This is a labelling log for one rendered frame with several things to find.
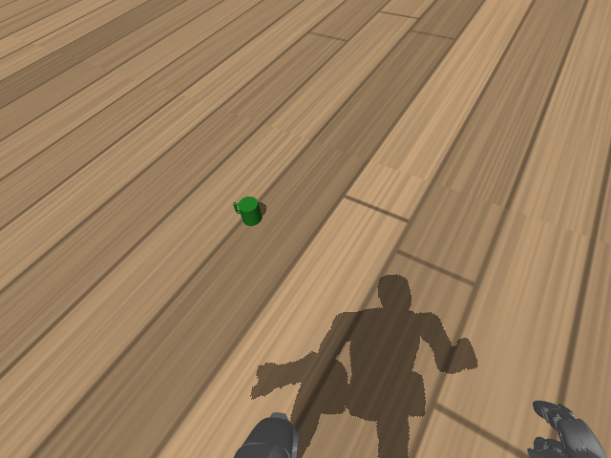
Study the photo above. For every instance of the mug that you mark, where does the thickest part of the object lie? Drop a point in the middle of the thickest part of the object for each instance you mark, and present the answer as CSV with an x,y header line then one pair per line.
x,y
249,210

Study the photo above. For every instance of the right robot hand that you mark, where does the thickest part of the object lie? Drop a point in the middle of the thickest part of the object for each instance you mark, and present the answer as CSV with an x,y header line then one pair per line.
x,y
577,440

